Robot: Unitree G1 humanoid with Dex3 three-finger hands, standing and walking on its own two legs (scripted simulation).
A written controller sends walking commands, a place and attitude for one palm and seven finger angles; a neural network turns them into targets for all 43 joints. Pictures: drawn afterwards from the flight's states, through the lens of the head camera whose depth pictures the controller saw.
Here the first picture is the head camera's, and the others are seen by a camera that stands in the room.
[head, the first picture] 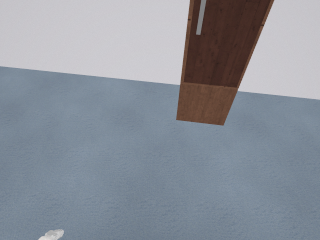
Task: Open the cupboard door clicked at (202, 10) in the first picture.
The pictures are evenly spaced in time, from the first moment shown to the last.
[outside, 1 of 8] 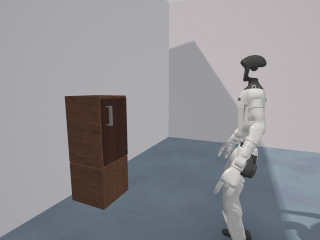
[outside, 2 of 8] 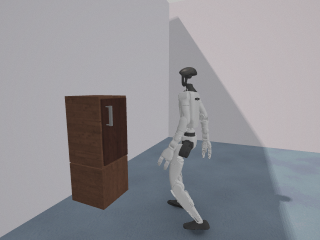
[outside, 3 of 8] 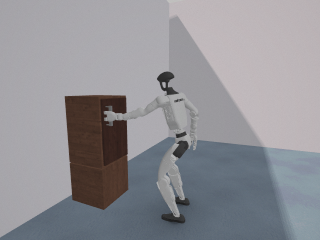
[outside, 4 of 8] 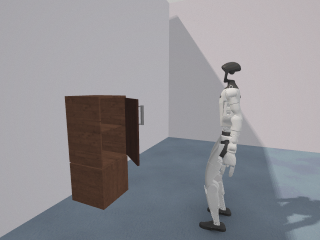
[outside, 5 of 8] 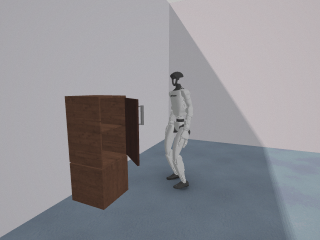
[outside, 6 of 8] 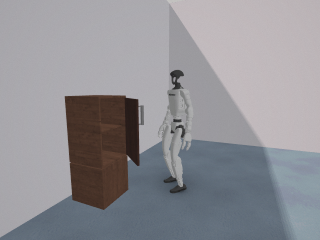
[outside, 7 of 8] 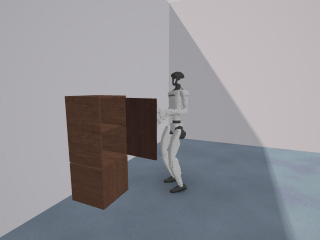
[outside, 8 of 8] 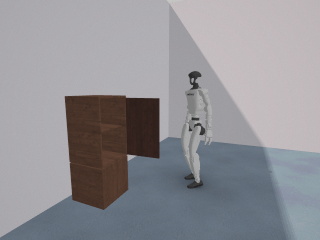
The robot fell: no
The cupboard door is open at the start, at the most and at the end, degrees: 0 94 94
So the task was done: yes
